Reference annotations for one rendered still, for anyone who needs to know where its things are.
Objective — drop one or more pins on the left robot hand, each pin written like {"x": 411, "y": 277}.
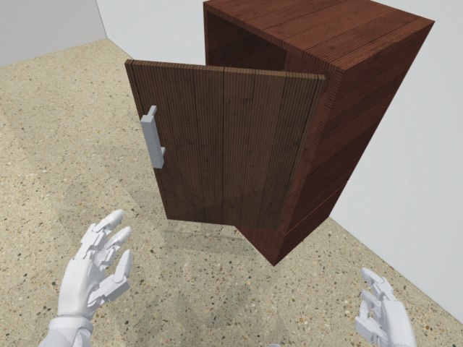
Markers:
{"x": 83, "y": 274}

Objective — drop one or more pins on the cupboard door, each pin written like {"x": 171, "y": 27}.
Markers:
{"x": 233, "y": 138}

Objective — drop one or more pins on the robot left forearm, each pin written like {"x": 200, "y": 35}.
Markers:
{"x": 68, "y": 331}

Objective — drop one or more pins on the handle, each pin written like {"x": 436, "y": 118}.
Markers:
{"x": 155, "y": 150}

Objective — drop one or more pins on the right robot hand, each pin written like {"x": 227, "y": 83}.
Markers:
{"x": 389, "y": 313}

